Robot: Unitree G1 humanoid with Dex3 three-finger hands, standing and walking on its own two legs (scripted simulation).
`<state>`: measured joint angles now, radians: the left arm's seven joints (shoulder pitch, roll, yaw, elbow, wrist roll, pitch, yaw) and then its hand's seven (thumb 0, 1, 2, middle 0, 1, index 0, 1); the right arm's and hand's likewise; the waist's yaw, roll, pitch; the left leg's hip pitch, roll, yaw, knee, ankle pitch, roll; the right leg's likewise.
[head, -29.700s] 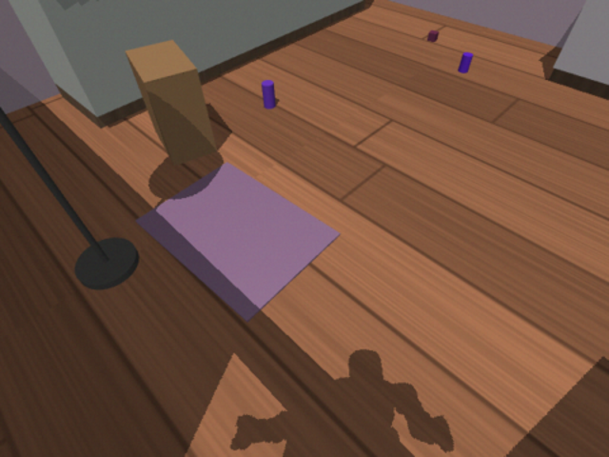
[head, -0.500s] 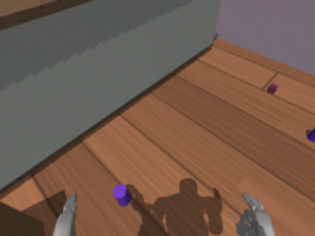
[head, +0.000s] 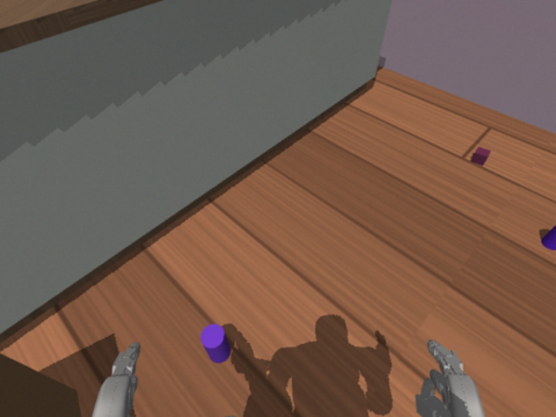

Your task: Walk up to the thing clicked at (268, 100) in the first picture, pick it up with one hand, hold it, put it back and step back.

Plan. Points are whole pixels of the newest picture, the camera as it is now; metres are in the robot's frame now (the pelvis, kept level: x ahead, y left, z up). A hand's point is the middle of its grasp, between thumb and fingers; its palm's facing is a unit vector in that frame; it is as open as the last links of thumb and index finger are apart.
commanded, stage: stand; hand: left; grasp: from the side
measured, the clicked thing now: (216, 344) +0.45 +0.22 -0.64
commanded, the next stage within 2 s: none
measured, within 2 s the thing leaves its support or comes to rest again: neither
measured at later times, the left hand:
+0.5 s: hand out of the picture +0.14 +0.22 -0.10, palm faces -0.04 -0.94 -0.34, open 7.7 cm
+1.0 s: hand out of the picture +0.05 +0.25 -0.10, palm faces +0.00 -0.94 -0.35, open 7.4 cm
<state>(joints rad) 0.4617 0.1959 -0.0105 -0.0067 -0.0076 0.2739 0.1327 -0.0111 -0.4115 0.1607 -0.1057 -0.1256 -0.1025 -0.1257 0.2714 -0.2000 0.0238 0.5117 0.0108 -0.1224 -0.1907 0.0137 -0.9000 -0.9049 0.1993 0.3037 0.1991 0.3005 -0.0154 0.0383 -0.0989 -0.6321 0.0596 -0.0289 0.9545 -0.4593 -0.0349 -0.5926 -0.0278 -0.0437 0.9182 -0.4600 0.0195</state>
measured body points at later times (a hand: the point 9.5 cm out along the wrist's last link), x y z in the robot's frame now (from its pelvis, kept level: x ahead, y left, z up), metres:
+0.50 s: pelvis +0.00 +0.00 +0.01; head +0.02 +0.00 +0.46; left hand +0.14 +0.27 -0.08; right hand +0.13 -0.27 -0.10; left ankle +0.01 +0.14 -0.69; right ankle +0.00 -0.13 -0.69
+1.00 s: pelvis -0.01 +0.01 +0.05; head +0.00 +0.00 +0.50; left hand +0.05 +0.30 -0.08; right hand +0.07 -0.27 -0.09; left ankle +0.01 +0.14 -0.69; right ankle +0.00 -0.13 -0.69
